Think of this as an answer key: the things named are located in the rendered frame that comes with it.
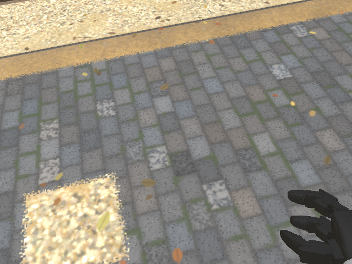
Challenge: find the robot right hand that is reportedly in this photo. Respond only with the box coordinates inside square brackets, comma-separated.
[280, 189, 352, 264]

